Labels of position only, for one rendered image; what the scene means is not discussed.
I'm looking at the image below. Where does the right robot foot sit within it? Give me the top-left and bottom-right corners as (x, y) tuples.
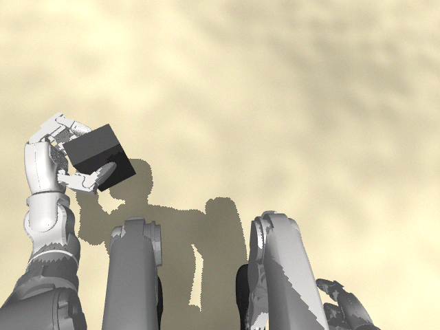
(236, 264), (265, 330)

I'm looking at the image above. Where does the left robot arm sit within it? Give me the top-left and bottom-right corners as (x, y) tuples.
(0, 190), (87, 330)

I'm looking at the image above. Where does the right robot hand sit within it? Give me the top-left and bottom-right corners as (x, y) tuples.
(316, 278), (374, 330)

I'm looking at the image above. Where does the left robot hand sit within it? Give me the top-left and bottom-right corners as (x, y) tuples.
(24, 112), (117, 195)

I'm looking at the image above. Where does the carton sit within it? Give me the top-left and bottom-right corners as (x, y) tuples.
(62, 124), (136, 192)

